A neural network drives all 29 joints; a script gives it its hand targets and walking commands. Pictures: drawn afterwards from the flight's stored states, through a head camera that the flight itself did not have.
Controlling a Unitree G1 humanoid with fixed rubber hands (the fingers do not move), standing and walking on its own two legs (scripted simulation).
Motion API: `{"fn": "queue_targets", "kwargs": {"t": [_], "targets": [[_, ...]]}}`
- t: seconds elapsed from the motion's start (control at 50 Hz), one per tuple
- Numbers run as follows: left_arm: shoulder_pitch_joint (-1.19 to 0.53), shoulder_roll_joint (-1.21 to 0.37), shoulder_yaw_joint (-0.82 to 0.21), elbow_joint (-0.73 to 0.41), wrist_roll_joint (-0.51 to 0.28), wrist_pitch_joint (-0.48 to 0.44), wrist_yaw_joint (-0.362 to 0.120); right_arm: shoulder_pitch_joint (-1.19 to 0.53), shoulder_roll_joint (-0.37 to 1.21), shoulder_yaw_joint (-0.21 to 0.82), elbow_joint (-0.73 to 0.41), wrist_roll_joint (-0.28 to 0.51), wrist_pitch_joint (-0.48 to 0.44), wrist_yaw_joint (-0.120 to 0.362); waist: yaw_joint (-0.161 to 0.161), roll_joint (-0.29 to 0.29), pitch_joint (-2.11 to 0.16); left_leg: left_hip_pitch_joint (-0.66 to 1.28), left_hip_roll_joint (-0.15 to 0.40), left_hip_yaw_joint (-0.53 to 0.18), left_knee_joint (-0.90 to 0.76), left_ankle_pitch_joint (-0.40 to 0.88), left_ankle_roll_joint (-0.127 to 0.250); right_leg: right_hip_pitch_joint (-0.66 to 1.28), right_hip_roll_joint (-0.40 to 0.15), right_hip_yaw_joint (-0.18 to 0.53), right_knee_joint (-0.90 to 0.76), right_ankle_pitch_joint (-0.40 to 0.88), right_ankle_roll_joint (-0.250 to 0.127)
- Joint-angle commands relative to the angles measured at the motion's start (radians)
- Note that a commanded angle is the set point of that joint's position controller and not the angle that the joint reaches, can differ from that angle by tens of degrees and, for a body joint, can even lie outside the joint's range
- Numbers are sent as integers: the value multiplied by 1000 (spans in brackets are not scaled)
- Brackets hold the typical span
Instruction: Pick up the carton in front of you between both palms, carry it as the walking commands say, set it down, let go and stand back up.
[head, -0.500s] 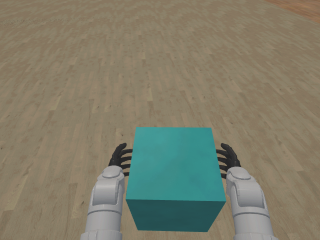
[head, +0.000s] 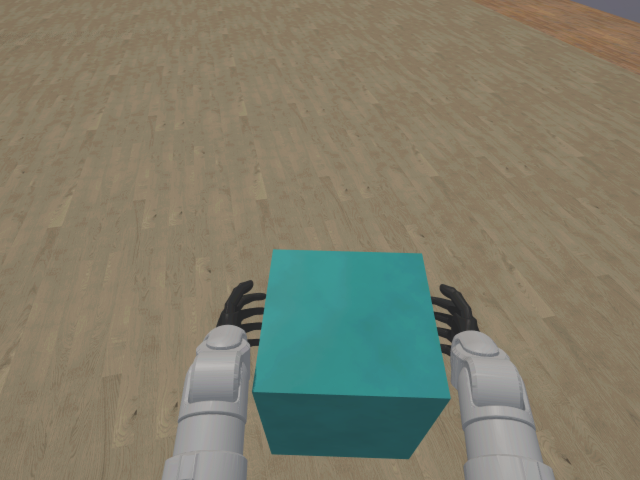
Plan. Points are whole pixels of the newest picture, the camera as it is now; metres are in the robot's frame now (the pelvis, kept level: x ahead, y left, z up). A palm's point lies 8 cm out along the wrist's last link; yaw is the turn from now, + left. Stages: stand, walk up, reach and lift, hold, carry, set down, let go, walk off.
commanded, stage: hold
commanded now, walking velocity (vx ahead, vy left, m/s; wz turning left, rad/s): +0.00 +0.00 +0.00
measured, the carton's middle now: (343, 358) +0.31 +0.00 -0.04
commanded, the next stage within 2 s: set down in 0.54 s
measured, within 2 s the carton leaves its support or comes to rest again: neither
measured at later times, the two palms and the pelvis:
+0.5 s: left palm (231, 319) +0.31 +0.15 +0.04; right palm (458, 328) +0.31 -0.15 +0.05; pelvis +0.02 +0.01 +0.00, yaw -2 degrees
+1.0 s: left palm (241, 331) +0.36 +0.16 -0.05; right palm (431, 334) +0.36 -0.14 -0.04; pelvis +0.00 -0.01 -0.02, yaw +0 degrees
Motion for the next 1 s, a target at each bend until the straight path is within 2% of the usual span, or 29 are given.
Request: {"fn": "queue_targets", "kwargs": {"t": [0.0,0.24,0.56,0.64,0.74,0.8,0.86,0.92,0.98], "targets": [[-467,-932,-522,0,-253,-46,-257,-501,931,512,-4,234,-34,247,12,31,-220,337,-84,-96,-4,-12,5,-295,36,75,-146,-31,-44],[-521,-951,-495,50,-258,-42,-273,-525,942,463,49,212,-26,257,-3,49,-240,345,-61,-108,-33,-13,-8,-270,59,57,-136,-5,-39],[-495,-928,-484,25,-260,-40,-255,-495,929,464,16,210,-8,244,-2,44,-289,348,-69,-107,-22,180,-4,-188,72,56,-128,147,-13],[-561,-894,-422,82,-227,-61,-259,-558,936,420,72,183,-23,234,9,26,-247,302,-79,-95,-9,108,4,-208,68,58,-116,108,-8],[-713,-815,-238,242,-112,-131,-260,-701,914,253,228,71,-87,209,22,1,-148,192,-88,-74,48,-26,17,-313,62,57,-70,-13,-11],[-754,-734,-110,323,-22,-190,-244,-749,848,137,283,-10,-145,175,34,7,-127,113,-94,-58,97,-29,21,-361,68,52,-27,-21,-11],[-740,-646,-20,369,46,-263,-230,-728,761,45,313,-71,-220,148,33,15,-153,18,-102,-53,147,17,21,-402,81,45,31,27,-2],[-697,-605,-4,388,64,-353,-228,-691,715,32,323,-78,-313,133,23,24,-228,-67,-110,-55,212,96,19,-462,94,39,95,104,13],[-707,-646,-70,393,32,-458,-236,-710,739,110,321,-34,-423,131,19,30,-365,-128,-114,-63,300,196,18,-537,110,33,171,190,28]]}}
